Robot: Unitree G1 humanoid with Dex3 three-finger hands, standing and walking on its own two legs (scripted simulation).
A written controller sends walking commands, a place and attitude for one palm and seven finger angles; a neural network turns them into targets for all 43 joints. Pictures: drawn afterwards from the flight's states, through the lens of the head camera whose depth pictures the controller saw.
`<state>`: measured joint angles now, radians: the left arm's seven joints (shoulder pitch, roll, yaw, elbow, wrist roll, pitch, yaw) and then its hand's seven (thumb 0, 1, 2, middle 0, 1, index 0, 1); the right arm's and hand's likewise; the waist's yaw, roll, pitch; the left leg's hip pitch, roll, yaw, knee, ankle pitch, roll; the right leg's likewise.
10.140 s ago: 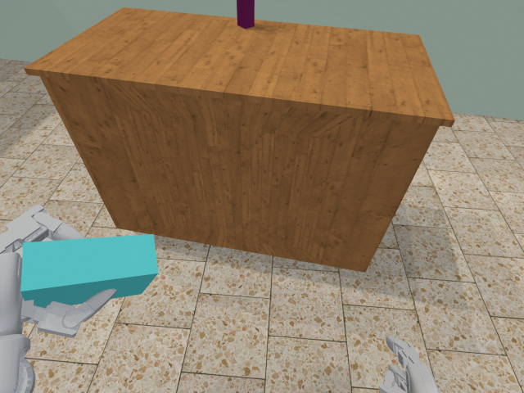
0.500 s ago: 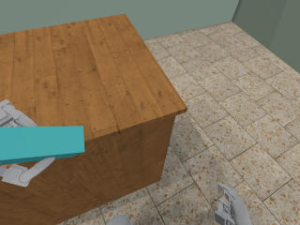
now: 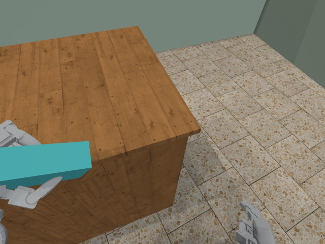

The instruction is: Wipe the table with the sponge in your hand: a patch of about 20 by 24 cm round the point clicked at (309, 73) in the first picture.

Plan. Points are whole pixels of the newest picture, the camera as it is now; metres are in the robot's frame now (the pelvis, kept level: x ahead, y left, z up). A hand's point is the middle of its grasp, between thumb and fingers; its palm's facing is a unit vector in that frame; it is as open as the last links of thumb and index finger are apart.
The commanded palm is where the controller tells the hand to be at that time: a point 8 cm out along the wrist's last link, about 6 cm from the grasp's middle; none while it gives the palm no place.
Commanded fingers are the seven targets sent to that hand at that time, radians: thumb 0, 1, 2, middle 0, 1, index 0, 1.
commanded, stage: come to a stop and stand still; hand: left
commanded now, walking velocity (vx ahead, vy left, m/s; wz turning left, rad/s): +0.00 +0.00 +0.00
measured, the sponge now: (60, 163) +0.23 +0.21 +0.14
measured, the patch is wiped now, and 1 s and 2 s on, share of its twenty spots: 0.00 0.00 0.00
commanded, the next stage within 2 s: look again from close up in 0.64 s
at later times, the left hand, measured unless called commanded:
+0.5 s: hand out of the picture +0.18 +0.29 +0.17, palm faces +0.44 -0.84 -0.33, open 9.2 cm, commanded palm +0.13 +0.31 +0.18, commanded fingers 0.00 0.10 1.30 -1.20 -1.60 -1.20 -1.60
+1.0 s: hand (9, 175) +0.19 +0.27 +0.16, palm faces +0.37 -0.86 -0.36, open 9.2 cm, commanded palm +0.14 +0.30 +0.18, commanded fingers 0.00 0.10 1.30 -1.20 -1.60 -1.20 -1.60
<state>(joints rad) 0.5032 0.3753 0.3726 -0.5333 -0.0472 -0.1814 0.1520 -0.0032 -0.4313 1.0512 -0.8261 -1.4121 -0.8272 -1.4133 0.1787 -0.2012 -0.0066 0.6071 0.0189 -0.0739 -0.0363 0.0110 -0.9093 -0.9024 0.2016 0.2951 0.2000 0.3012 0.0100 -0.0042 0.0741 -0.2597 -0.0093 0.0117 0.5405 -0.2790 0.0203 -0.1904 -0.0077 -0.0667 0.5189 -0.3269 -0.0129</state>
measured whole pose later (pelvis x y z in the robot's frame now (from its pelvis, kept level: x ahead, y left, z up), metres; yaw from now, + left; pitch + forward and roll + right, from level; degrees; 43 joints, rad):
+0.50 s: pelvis -0.04 +0.03 +0.01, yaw -1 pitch -2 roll -2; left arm 0.37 0.35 0.37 -0.41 -0.02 -0.22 0.11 0.00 -0.43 1.05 -0.83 -1.41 -0.83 -1.41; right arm 0.22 -0.20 0.02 0.59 0.00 -0.13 -0.02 0.01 -0.91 -0.90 0.20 0.30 0.20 0.30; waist 0.06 -0.03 0.04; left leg -0.25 -0.02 0.04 0.47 -0.20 0.05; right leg -0.17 -0.01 -0.04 0.41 -0.21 0.02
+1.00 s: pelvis -0.03 +0.03 +0.01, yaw -1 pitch -2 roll -1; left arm 0.40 0.35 0.34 -0.43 -0.02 -0.20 0.10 0.00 -0.43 1.05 -0.83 -1.41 -0.83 -1.42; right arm 0.21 -0.20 0.02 0.60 0.00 -0.13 -0.02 0.01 -0.91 -0.90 0.20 0.30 0.20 0.30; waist 0.03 -0.02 0.05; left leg -0.22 -0.02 0.04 0.44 -0.19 0.05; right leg -0.14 -0.01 -0.03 0.37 -0.20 0.02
